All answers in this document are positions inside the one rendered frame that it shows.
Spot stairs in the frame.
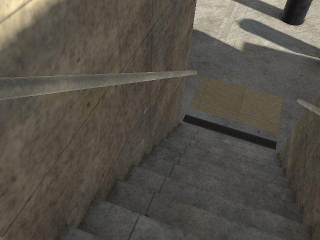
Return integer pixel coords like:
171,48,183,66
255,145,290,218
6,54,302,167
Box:
56,123,312,240

